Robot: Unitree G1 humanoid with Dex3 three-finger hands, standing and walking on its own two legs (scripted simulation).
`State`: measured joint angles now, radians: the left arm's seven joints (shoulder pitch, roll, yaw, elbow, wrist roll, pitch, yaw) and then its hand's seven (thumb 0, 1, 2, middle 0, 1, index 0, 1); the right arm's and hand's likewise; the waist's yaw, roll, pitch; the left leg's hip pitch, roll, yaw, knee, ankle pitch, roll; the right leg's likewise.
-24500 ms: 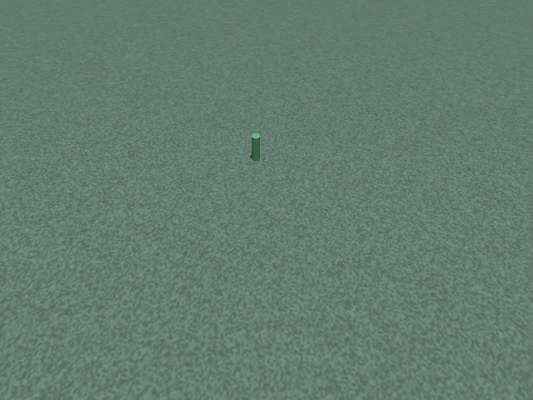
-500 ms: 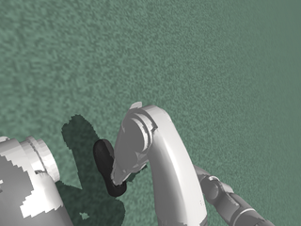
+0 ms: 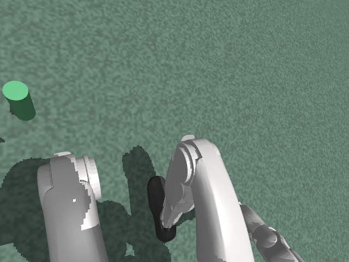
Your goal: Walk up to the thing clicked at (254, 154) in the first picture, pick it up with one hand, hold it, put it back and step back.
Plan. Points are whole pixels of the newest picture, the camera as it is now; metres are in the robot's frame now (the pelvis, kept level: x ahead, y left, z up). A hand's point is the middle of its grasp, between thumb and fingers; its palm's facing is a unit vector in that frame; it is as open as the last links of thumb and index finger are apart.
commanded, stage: home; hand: left
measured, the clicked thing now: (21, 103) +0.47 +0.27 -0.24
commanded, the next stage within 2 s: none
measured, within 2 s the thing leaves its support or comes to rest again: neither
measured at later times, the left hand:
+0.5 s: hand out of the picture +0.31 +0.34 +0.06, palm faces +0.26 -0.84 -0.48, open 17.1 cm
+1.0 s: hand out of the picture +0.26 +0.25 +0.26, palm faces +0.29 -0.89 -0.35, open 17.3 cm
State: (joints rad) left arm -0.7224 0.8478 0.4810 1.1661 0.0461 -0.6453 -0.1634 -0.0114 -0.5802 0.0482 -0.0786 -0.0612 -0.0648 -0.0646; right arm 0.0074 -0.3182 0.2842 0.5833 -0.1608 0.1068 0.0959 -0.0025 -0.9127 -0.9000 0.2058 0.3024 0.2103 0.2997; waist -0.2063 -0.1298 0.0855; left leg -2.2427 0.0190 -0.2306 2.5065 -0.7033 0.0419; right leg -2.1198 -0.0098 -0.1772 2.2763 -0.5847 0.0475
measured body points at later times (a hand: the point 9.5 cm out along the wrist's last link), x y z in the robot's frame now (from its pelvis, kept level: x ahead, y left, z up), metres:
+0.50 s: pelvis +0.02 -0.01 +0.16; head +0.21 +0.06 +0.56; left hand +0.30 +0.39 +0.09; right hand +0.22 -0.24 +0.03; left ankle +0.08 +0.11 -0.29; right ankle +0.14 -0.13 -0.29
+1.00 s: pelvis +0.09 +0.00 +0.36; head +0.16 +0.03 +0.80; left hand +0.24 +0.30 +0.29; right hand +0.28 -0.22 +0.27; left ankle +0.08 +0.11 -0.29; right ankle +0.14 -0.13 -0.29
